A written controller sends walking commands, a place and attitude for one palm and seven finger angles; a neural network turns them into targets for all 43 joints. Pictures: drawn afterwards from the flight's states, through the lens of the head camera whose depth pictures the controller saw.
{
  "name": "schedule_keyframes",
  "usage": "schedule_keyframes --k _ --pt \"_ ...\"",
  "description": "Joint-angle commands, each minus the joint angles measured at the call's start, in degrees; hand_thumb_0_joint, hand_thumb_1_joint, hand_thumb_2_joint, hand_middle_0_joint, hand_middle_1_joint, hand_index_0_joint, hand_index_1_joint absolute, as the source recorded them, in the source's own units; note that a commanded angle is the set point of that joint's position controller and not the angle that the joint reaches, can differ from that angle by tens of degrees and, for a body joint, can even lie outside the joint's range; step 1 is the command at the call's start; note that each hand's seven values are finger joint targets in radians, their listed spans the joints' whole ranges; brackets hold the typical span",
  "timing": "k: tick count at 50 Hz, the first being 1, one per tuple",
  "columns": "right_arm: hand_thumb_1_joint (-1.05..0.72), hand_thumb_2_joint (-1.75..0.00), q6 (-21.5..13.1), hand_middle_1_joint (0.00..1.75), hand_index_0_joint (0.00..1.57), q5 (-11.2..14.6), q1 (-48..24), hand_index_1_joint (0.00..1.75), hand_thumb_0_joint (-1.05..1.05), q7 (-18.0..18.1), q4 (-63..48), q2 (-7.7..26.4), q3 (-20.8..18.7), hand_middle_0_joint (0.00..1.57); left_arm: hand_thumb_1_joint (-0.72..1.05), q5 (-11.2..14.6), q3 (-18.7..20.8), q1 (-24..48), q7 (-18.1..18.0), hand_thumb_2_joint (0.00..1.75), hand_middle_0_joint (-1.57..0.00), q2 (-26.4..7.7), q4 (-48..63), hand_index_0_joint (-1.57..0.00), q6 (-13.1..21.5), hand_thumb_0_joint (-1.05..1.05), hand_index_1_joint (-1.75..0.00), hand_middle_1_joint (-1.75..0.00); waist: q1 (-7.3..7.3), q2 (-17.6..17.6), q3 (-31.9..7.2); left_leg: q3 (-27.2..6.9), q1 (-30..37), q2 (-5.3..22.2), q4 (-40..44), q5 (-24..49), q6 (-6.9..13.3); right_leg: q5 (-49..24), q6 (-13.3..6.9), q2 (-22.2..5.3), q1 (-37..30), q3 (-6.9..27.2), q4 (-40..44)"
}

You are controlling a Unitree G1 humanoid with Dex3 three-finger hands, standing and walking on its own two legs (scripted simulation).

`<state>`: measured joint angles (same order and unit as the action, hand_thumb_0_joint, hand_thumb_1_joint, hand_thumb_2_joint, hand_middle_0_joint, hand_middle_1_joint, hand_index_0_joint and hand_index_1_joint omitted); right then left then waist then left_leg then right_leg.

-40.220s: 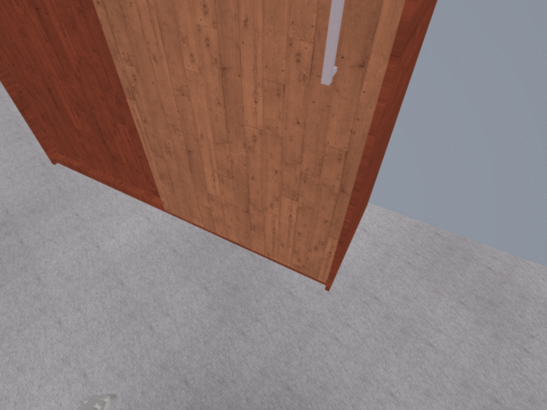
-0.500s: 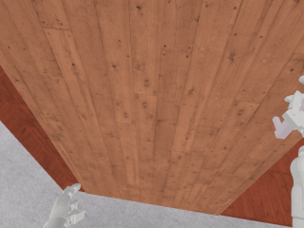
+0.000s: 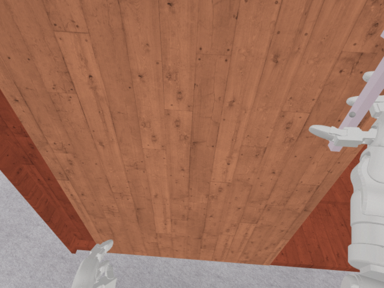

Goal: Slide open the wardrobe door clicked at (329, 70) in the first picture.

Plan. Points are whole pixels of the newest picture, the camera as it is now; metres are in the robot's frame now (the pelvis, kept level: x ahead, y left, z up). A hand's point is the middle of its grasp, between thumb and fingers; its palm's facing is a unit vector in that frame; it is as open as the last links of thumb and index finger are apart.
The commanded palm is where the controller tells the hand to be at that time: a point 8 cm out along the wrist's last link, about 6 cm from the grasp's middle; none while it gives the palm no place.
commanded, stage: loosen the grip on the handle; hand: right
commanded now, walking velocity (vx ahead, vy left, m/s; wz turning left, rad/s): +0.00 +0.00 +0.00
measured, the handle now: (358, 97) +0.39 -0.28 +0.25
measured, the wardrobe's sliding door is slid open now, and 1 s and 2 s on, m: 0.65 0.65 0.65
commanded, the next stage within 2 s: slip the hand off the handle in 0.20 s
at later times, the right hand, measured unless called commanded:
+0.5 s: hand (364, 113) +0.36 -0.28 +0.24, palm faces +0.43 +0.90 -0.10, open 14.7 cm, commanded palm +0.32 -0.34 +0.23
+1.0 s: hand out of the picture +0.33 -0.35 +0.25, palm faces +0.50 +0.86 -0.12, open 14.7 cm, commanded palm +0.27 -0.39 +0.23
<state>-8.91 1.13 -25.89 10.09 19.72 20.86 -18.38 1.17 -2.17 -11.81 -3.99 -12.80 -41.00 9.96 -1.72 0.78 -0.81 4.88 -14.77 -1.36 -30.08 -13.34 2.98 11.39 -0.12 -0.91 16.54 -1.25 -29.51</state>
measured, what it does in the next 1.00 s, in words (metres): stands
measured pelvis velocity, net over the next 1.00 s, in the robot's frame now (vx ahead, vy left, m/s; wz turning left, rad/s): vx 0.03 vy -0.02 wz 0.01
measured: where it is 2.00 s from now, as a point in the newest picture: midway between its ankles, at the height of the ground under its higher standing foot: outside the picture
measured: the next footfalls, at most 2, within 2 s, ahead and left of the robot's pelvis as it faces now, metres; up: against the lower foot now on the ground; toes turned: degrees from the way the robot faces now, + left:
none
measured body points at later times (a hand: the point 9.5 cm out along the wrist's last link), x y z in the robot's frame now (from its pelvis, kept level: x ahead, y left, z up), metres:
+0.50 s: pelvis +0.04 -0.02 +0.00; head +0.02 -0.01 +0.45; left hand +0.22 +0.21 -0.08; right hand +0.33 -0.33 +0.25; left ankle +0.04 +0.08 -0.73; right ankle +0.06 -0.12 -0.73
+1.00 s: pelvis +0.03 -0.02 +0.00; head +0.02 -0.01 +0.45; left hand +0.19 +0.23 -0.09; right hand +0.30 -0.40 +0.25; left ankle +0.04 +0.08 -0.73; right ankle +0.06 -0.12 -0.73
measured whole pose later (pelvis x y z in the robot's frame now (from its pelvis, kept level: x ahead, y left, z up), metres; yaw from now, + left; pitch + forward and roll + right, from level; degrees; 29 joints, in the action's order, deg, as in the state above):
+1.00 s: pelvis +0.03 -0.02 +0.00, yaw +1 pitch +0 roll +0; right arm -8.4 12.2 -13.9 -5.3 11.4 29.4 -33.1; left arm 2.2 -1.9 -12.9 -6.7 -14.9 -40.2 7.9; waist -2.4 1.7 -2.6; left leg 3.8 -15.9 -0.9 -31.4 -16.0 1.9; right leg 14.7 -1.1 -0.3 18.2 -1.9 -32.4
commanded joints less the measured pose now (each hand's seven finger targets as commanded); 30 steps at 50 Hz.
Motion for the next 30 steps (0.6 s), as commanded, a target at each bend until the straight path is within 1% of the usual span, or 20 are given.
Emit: schedule_keyframes --k 1,2,3,4,5,6,8,9,12,14,15,16,19,20,21,24,25,26,28,30 --pt "0.55 -0.2 -6.15 1.23 0.32 0.13 -25.08 1.23 0.0 -1.65 -13.58 23.02 -8.15 0.32 0.9 -0.09 3.61 7.18 -1.15 0.9 -0.2 -7.74 7.35 -0.2 3.0 0.0 -0.3 -0.3 -0.58 2.65 -11.03 -9.03 0.0 4.22 11.19 -18.3 -1.98 10.58 -1.02 0.93 -1.18 0.59 3.24" --pt "0.55 -0.2 -5.69 1.22 0.3 0.98 -24.76 1.22 0.0 -2.19 -14.83 19.92 -5.18 0.3 0.9 -0.04 3.0 8.81 -1.2 0.9 -0.2 -7.12 8.32 -0.2 2.72 0.0 -0.3 -0.3 -0.52 2.83 -10.16 -9.99 0.9 4.81 11.42 -18.49 -2.19 9.31 -1.13 1.31 0.37 0.21 2.75" --pt "0.55 -0.2 -5.51 1.2 0.29 2.34 -25.05 1.2 0.0 -2.69 -14.75 18.44 -4.75 0.29 0.9 0.18 3.09 9.05 -1.3 0.9 -0.2 -7.08 8.11 -0.2 2.86 0.0 -0.3 -0.3 0.09 1.85 -8.55 -10.49 -0.44 5.01 12.25 -19.89 -2.34 9.24 -0.99 1.13 0.38 0.06 2.08" --pt "0.55 -0.2 -5.44 1.18 0.28 3.45 -23.12 1.18 0.0 -2.88 -13.3 18.73 -6.34 0.28 0.9 0.25 3.24 8.85 -1.3 0.9 -0.2 -7.37 7.43 -0.2 2.64 0.0 -0.3 -0.3 -0.28 0.3 -7.32 -10.27 -0.61 5.03 12.7 -19.82 -2.25 8.95 -0.98 0.74 0.58 0.37 2.08" --pt "0.55 -0.2 -5.49 1.17 0.26 4.39 -22.8 1.17 0.0 -3.33 -14.14 17.02 -5.03 0.26 0.9 0.28 3.08 8.77 -1.29 0.9 -0.2 -7.47 7.73 -0.2 2.83 0.0 -0.3 -0.3 0.08 0.77 -7.73 -10.09 -0.72 4.84 12.16 -18.45 -2.25 8.17 -1.07 0.92 0.16 0.46 2.16" --pt "0.55 -0.2 -5.24 1.15 0.25 5.28 -20.5 1.15 0.0 -3.49 -15.41 17.16 -5.92 0.25 0.9 0.27 3.23 8.73 -1.3 0.9 -0.2 -7.52 8.06 -0.2 2.92 0.0 -0.3 -0.3 -0.59 0.31 -8.77 -9.85 -0.24 4.76 11.65 -17.39 -2.25 7.71 -1.11 0.84 -0.17 0.62 2.16" --pt "0.55 -0.2 -4.37 1.15 0.25 5.47 -19.86 1.15 0.0 -3.27 -17.1 18.14 -6.77 0.25 0.9 0.26 3.22 8.63 -1.58 0.9 -0.2 -7.84 8.06 -0.2 2.87 0.0 -0.3 -0.3 -0.53 1.33 -9.81 -9.03 -0.23 4.63 10.58 -14.41 -2.24 6.77 -1.23 0.89 -0.73 0.56 2.38" --pt "0.55 -0.2 -4.04 1.15 0.25 5.37 -18.46 1.15 0.0 -2.78 -17.52 17.9 -7.47 0.25 0.9 0.19 3.19 8.79 -1.55 0.9 -0.2 -7.81 7.75 -0.2 2.76 0.0 -0.3 -0.3 -1.06 2.42 -9.43 -8.35 0.07 4.52 10.07 -11.34 -2.0 5.2 -1.32 0.55 -1.36 0.68 2.72" --pt "0.55 -0.2 -2.53 1.15 0.25 5.71 -14.09 1.15 0.0 -2.7 -22.27 15.79 -6.87 0.25 0.9 -0.01 3.2 7.16 -1.59 0.9 -0.2 -8.16 8.89 -0.2 2.79 0.0 -0.3 -0.3 -1.06 1.84 -14.45 -5.05 1.83 2.9 5.8 2.71 -1.85 -3.39 -1.59 0.7 -5.46 0.62 2.65" --pt "0.55 -0.2 -1.38 1.15 0.25 5.67 -12.18 1.15 0.0 -2.51 -23.26 15.12 -7.3 0.25 0.9 0.02 2.98 6.68 -1.59 0.9 -0.2 -8.1 8.59 -0.2 2.28 0.0 -0.3 -0.3 -1.31 1.5 -13.83 -3.93 2.15 2.57 4.77 7.49 -1.72 -6.89 -1.41 0.34 -6.32 0.85 2.76" --pt "0.55 -0.2 -0.9 1.15 0.25 5.82 -13.78 1.15 0.0 -2.59 -23.93 17.12 -8.78 0.25 0.9 0.11 3.04 5.96 -1.65 0.9 -0.2 -8.41 8.52 -0.2 2.0 0.0 -0.3 -0.3 -0.89 1.29 -14.82 -3.91 2.54 2.37 4.43 9.39 -1.87 -8.25 -1.4 0.48 -6.83 0.61 2.45" --pt "0.55 -0.2 -0.33 1.15 0.25 5.74 -12.27 1.15 0.0 -2.68 -24.15 18.63 -10.54 0.25 0.9 0.03 3.16 5.85 -1.78 0.9 -0.2 -8.32 8.84 -0.2 1.62 0.0 -0.3 -0.3 -1.41 -0.04 -15.26 -3.63 3.4 2.22 4.0 10.29 -1.86 -9.25 -1.27 0.36 -6.54 0.75 2.5" --pt "0.55 -0.2 1.07 1.15 0.25 6.13 -10.02 1.15 0.0 -3.05 -23.74 18.69 -11.92 0.25 0.9 0.34 2.82 6.44 -2.04 0.9 -0.2 -7.93 8.84 -0.2 0.52 0.0 -0.3 -0.3 -1.72 1.01 -12.92 -3.34 2.69 2.14 4.38 9.93 -1.83 -9.19 -1.1 0.21 -6.27 0.51 2.76" --pt "0.55 -0.2 1.44 1.15 0.25 6.54 -10.19 1.15 0.0 -3.35 -23.88 17.37 -10.81 0.25 0.9 0.45 2.6 6.44 -1.99 0.9 -0.2 -7.66 9.24 -0.2 0.34 0.0 -0.3 -0.3 -1.29 2.04 -12.77 -3.37 2.2 2.02 4.42 9.41 -1.87 -8.61 -0.99 0.53 -6.44 0.52 2.78" --pt "0.55 -0.2 1.57 1.15 0.25 6.92 -9.52 1.15 0.0 -3.41 -24.61 18.36 -12.23 0.25 0.9 0.38 2.74 6.26 -2.04 0.9 -0.2 -7.57 9.47 -0.2 0.16 0.0 -0.3 -0.3 -1.52 0.45 -13.9 -3.32 2.96 1.93 4.32 9.97 -1.95 -8.94 -1.02 0.52 -6.63 0.61 2.62" --pt "0.55 -0.2 2.06 1.15 0.25 7.15 -7.91 1.15 0.0 -3.59 -23.35 21.13 -15.31 0.25 0.9 0.52 2.46 7.0 -2.42 0.9 -0.2 -7.54 9.33 -0.2 -0.83 0.0 -0.3 -0.3 -2.02 0.63 -12.1 -3.48 2.96 2.08 4.89 8.9 -2.0 -7.94 -1.01 0.35 -5.39 0.35 2.89" --pt "0.55 -0.2 2.2 1.15 0.25 7.29 -8.18 1.15 0.0 -4.1 -22.75 20.18 -14.19 0.25 0.9 0.57 2.25 6.81 -2.38 0.9 -0.2 -7.34 9.74 -0.2 -0.91 0.0 -0.3 -0.3 -1.51 1.59 -12.02 -3.53 2.69 1.99 4.7 9.09 -1.99 -7.98 -0.94 0.54 -5.36 0.36 2.85" --pt "0.55 -0.2 2.02 1.15 0.25 7.35 -7.73 1.15 0.0 -4.45 -23.57 21.27 -15.12 0.25 0.9 0.58 2.4 6.83 -2.37 0.9 -0.2 -7.33 10.03 -0.2 -0.96 0.0 -0.3 -0.3 -1.71 1.16 -12.61 -3.45 3.08 1.91 4.6 9.18 -1.99 -8.11 -0.92 0.47 -5.53 0.36 2.71" --pt "0.55 -0.2 1.41 1.15 0.25 6.87 -8.4 1.15 0.0 -5.33 -25.18 21.71 -14.86 0.25 0.9 0.49 2.46 7.13 -2.34 0.9 -0.2 -7.31 10.43 -0.2 -0.87 0.0 -0.3 -0.3 -1.45 3.82 -13.86 -3.63 2.73 1.93 4.16 9.75 -1.87 -8.75 -1.02 0.62 -6.53 0.12 2.27" --pt "0.55 -0.2 0.5 1.15 0.25 6.94 -8.02 1.15 0.0 -6.77 -24.53 20.95 -13.99 0.25 0.9 0.47 2.45 6.48 -2.19 0.9 -0.2 -7.57 10.16 -0.2 -0.81 0.0 -0.3 -0.3 -0.96 3.54 -13.68 -3.55 2.13 1.74 3.94 11.13 -1.82 -9.77 -1.17 0.49 -7.16 0.25 1.99"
